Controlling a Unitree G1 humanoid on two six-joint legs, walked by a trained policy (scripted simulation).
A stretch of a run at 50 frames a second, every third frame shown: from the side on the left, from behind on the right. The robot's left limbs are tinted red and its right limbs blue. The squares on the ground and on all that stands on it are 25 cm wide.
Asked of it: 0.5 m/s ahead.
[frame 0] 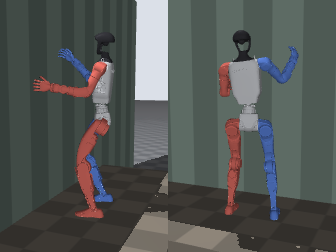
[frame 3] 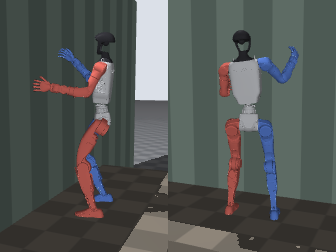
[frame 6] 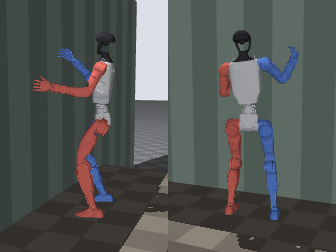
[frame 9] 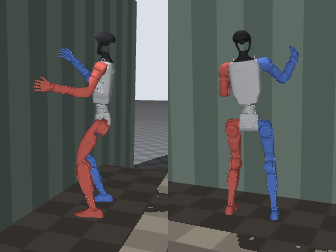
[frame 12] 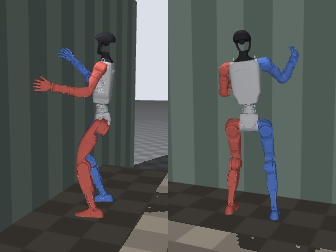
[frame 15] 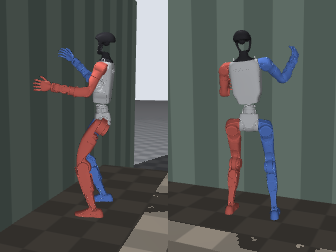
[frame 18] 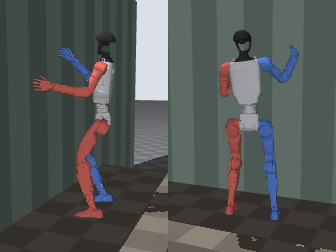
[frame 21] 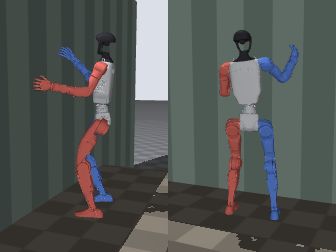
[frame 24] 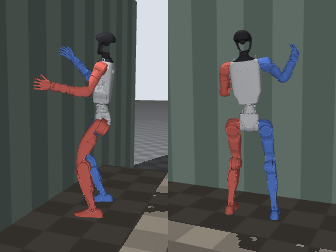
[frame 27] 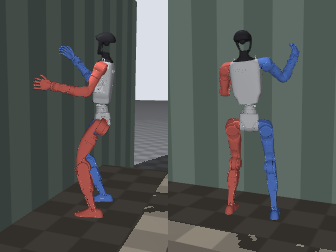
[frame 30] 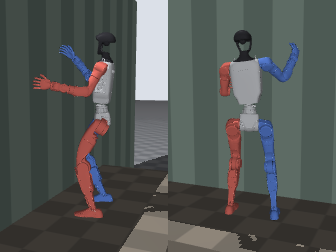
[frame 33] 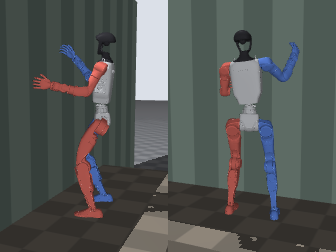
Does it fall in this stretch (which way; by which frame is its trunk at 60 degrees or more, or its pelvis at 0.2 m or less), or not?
no
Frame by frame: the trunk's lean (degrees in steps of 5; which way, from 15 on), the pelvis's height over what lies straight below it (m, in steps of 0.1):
0: 5, 0.7
3: 5, 0.7
6: 5, 0.7
9: 5, 0.7
12: 5, 0.7
15: 5, 0.7
18: 5, 0.8
21: 5, 0.8
24: 5, 0.8
27: 5, 0.7
30: 5, 0.7
33: 5, 0.7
